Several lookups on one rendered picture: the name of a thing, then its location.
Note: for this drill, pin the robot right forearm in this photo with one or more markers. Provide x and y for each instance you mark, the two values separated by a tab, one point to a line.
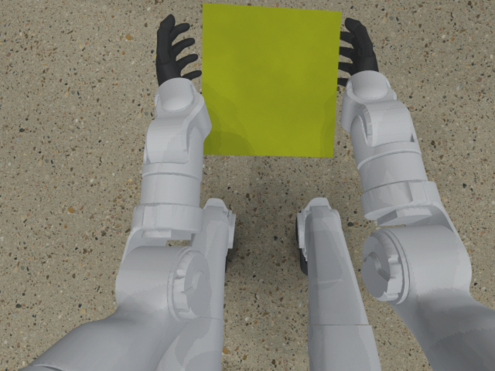
388	156

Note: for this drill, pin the robot left forearm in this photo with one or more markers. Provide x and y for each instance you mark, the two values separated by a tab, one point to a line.
172	168

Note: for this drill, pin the carton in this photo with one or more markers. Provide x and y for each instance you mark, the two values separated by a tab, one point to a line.
269	80

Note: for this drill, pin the robot left thigh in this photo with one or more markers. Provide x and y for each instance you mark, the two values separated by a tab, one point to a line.
199	345

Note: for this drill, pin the robot right upper arm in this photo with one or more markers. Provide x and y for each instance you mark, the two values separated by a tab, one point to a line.
423	272

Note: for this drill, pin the left robot hand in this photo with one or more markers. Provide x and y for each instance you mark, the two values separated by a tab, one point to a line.
166	65

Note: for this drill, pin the robot left shin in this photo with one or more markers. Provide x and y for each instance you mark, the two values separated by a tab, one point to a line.
215	202

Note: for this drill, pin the robot left upper arm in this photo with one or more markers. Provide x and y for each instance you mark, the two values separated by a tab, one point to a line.
158	291

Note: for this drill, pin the right robot hand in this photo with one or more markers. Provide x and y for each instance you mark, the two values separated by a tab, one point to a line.
362	54

